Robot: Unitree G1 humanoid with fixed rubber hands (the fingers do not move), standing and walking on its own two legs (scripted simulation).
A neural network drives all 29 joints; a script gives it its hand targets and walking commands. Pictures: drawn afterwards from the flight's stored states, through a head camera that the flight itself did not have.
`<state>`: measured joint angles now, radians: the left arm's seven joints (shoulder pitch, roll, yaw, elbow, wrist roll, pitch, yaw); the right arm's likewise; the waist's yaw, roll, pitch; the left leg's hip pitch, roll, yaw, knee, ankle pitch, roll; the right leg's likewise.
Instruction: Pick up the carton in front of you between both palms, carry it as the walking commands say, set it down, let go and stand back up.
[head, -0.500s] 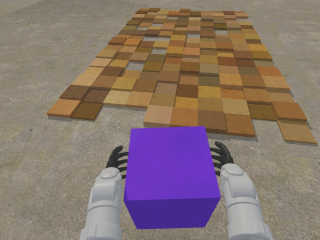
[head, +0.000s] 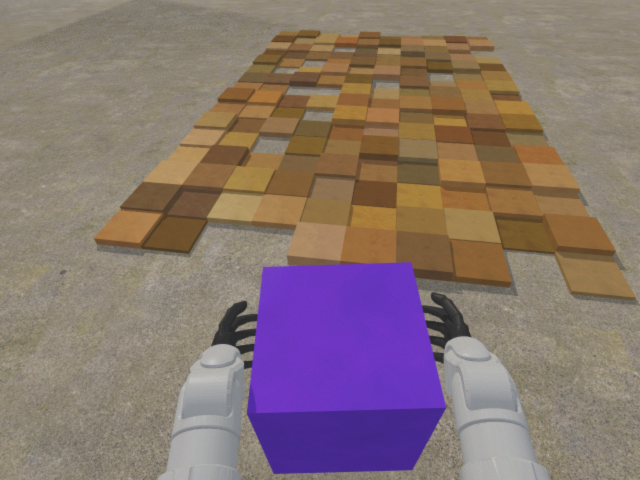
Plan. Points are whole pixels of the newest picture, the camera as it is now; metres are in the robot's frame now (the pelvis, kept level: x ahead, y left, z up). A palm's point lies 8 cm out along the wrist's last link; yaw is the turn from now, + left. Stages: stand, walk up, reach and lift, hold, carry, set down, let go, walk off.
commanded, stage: reach and lift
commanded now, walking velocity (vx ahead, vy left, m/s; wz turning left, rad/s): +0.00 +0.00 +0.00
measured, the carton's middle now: (340, 371) +0.30 +0.00 -0.05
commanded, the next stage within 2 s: hold in 0.08 s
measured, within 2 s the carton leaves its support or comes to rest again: neither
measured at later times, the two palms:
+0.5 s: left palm (222, 356) +0.27 +0.15 +0.05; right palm (461, 347) +0.28 -0.15 +0.05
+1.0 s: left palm (240, 327) +0.31 +0.13 +0.06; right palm (473, 326) +0.30 -0.17 +0.06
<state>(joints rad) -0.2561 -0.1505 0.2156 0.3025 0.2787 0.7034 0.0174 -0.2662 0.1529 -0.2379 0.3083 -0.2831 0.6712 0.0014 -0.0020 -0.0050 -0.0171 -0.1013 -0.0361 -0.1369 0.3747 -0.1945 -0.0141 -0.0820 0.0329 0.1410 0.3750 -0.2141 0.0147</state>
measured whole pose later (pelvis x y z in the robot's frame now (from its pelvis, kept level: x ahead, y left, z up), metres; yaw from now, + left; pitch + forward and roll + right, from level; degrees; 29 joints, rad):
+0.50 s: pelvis -0.01 +0.00 +0.00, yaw +0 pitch -7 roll +0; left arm -0.29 -0.16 0.24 0.27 0.30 0.78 0.00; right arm -0.31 0.16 -0.25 0.28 -0.30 0.75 0.01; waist 0.00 0.00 0.00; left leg -0.07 -0.03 -0.13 0.37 -0.18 -0.02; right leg -0.05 0.03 0.14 0.37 -0.20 0.01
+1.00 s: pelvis +0.02 -0.02 -0.01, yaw -2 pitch +1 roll +0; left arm -0.24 -0.13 0.17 0.09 0.19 0.86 0.04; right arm -0.24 0.14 -0.17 0.07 -0.22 0.85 -0.03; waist 0.01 0.04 -0.14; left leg -0.26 0.04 -0.05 0.55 -0.33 -0.02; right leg -0.25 0.00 -0.01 0.52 -0.29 0.00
